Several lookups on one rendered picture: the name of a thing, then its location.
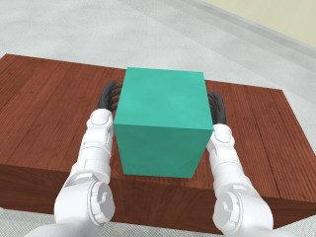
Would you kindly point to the robot right forearm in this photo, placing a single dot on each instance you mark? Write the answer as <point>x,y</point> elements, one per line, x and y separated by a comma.
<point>225,165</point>

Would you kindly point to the left robot hand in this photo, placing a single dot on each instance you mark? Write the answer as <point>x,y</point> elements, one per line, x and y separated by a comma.
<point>106,102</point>

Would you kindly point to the pedestal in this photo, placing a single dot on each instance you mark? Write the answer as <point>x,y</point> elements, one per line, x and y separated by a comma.
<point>44,108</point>

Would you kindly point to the robot left upper arm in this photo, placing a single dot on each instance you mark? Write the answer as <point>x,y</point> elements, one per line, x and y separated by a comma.
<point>80,211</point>

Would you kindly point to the carton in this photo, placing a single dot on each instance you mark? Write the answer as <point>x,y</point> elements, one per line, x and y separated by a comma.
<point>163,122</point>

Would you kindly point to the right robot hand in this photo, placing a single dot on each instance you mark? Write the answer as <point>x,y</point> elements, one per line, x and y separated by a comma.
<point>218,113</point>

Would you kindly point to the robot right upper arm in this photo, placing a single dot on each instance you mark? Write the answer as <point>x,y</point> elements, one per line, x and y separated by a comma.
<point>240,215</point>

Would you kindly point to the robot left forearm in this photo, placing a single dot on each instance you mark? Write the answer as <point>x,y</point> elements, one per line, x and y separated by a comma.
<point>95,152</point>

